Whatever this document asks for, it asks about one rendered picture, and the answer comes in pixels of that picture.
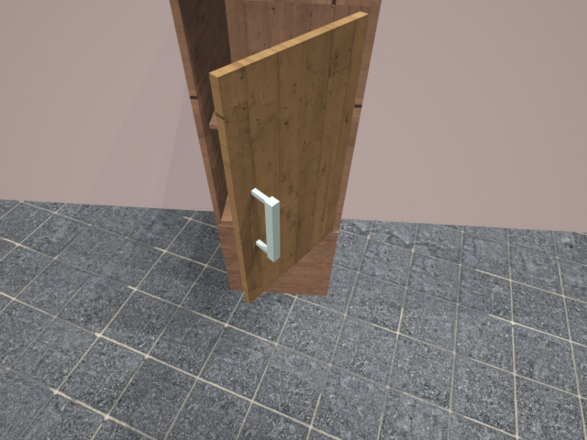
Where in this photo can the handle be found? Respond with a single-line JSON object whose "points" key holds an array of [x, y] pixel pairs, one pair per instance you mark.
{"points": [[272, 220]]}

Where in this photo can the cupboard door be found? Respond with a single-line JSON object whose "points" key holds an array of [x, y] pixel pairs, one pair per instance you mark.
{"points": [[283, 117]]}

